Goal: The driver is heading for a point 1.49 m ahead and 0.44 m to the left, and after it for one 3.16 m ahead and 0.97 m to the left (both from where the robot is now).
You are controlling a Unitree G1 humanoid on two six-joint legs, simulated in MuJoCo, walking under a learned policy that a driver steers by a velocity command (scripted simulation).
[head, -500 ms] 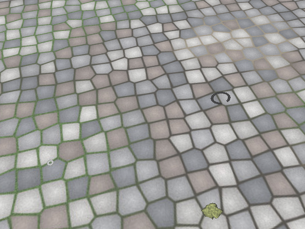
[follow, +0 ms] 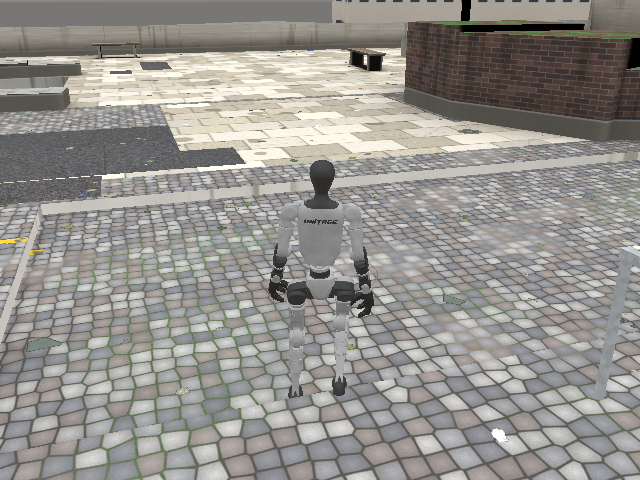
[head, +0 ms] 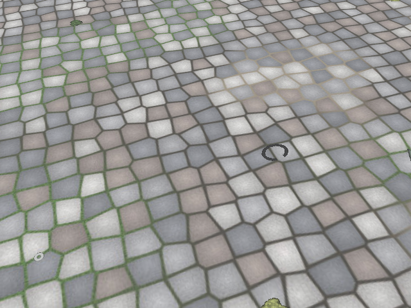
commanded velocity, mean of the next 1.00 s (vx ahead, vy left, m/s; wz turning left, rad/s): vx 0.31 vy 0.00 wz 0.12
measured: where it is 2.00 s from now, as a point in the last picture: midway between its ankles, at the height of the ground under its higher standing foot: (188, 249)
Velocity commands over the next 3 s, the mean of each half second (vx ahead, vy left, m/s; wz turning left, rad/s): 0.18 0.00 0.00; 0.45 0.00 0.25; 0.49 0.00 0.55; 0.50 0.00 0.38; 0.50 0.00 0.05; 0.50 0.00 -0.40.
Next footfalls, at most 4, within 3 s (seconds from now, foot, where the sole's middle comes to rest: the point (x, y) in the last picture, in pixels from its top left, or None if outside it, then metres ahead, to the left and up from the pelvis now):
0.26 left None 0.06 0.06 -0.78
0.72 right None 0.34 -0.16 -0.78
1.30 left None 0.56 0.05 -0.78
1.82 right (193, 217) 0.94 0.09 -0.78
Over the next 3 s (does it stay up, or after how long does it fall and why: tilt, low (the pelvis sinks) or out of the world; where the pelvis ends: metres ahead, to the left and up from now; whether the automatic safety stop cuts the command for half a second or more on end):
stays up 1.23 0.41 -0.02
